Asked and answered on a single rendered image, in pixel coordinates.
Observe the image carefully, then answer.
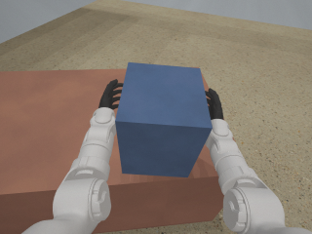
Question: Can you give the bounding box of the right robot hand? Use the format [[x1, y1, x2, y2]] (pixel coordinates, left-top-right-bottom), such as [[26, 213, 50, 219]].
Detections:
[[205, 88, 224, 120]]

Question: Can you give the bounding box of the right robot forearm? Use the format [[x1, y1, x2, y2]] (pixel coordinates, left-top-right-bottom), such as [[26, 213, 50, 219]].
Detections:
[[205, 119, 285, 220]]

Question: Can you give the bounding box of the left robot forearm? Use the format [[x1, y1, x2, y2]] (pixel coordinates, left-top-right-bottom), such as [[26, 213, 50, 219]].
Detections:
[[53, 107, 116, 215]]

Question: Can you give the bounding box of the robot right upper arm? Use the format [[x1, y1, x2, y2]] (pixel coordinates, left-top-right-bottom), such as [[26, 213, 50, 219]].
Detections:
[[222, 186, 312, 234]]

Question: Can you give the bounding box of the robot left upper arm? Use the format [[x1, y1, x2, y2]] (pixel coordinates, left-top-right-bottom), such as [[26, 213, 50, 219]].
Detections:
[[21, 177, 111, 234]]

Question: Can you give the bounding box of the left robot hand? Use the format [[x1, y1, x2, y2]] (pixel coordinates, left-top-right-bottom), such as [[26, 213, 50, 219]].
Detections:
[[98, 79, 124, 110]]

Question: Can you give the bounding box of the pedestal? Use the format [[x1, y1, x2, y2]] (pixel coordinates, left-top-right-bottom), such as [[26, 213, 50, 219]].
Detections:
[[0, 67, 235, 234]]

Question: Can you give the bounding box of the carton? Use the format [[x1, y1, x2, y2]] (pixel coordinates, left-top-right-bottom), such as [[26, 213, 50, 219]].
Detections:
[[115, 62, 213, 177]]

